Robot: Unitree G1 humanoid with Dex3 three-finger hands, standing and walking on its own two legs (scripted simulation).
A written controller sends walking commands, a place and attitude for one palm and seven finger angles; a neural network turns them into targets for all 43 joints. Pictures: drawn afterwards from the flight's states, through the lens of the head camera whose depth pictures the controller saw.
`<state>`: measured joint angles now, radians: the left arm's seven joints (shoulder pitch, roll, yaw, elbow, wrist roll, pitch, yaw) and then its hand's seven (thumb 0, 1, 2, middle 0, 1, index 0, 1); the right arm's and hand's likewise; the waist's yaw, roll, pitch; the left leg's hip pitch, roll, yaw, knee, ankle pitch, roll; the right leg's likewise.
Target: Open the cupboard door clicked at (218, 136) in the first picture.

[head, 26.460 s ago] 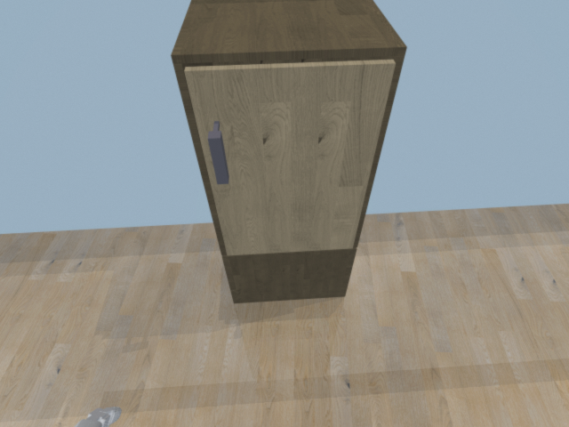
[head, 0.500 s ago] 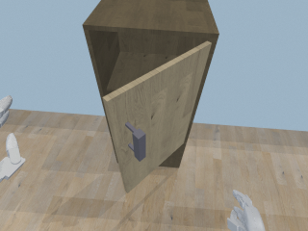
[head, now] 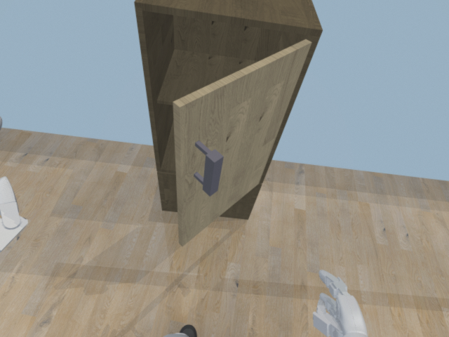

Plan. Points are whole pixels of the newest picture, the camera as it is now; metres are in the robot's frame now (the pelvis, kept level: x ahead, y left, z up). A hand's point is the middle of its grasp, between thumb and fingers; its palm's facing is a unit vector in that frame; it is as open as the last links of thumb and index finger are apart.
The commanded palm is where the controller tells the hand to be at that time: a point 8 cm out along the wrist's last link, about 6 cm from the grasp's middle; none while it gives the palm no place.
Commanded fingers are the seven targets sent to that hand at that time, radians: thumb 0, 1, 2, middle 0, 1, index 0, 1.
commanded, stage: step back with the hand held close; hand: left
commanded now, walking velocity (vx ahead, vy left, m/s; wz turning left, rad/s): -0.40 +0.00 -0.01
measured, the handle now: (205, 168) +0.44 +0.09 +0.00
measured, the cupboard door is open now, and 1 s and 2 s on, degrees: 48 48 48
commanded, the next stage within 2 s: stop stepping back and stand still in 0.02 s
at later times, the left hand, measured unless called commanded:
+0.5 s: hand (12, 307) +0.12 +0.24 +0.15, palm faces +0.39 -0.82 -0.42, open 7.4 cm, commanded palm +0.05 +0.27 +0.17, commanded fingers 0.00 0.90 0.90 -0.20 -0.30 -0.20 -0.30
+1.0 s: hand out of the picture +0.07 +0.24 +0.15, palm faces +0.38 -0.80 -0.47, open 7.4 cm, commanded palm +0.01 +0.29 +0.17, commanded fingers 0.00 0.90 0.90 -0.20 -0.30 -0.20 -0.30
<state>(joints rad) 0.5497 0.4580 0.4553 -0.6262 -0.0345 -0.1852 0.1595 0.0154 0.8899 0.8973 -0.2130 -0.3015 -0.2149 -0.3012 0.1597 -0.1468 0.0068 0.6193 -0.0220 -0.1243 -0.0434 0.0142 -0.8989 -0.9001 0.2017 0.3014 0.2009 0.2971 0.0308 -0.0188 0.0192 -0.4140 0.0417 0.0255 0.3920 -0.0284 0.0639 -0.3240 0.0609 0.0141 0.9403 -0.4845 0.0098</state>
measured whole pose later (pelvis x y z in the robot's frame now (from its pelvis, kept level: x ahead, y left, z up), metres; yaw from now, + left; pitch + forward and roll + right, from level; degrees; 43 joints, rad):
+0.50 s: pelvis -0.11 -0.02 -0.01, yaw -3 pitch -2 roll +1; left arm 0.49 0.44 0.45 -0.45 -0.04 -0.15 0.15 0.01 0.89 0.90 -0.21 -0.30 -0.21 -0.30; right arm 0.25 -0.20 0.00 0.67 -0.02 -0.14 -0.08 0.02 -0.90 -0.90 0.20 0.30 0.20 0.30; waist -0.04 -0.07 0.00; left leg -0.35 -0.04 0.06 0.47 -0.10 0.05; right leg -0.22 0.01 -0.03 0.69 -0.50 -0.01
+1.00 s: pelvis -0.14 -0.01 -0.01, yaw -2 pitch -1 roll +1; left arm 0.54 0.39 0.38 -0.48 -0.02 -0.18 0.14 0.02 0.89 0.90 -0.21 -0.30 -0.21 -0.30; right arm 0.20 -0.22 -0.01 0.64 -0.01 -0.13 -0.07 0.02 -0.90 -0.90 0.20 0.30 0.20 0.30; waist 0.01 -0.02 0.02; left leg -0.21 0.05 0.07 0.50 -0.26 -0.03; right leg -0.23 0.00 -0.08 0.54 -0.29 -0.04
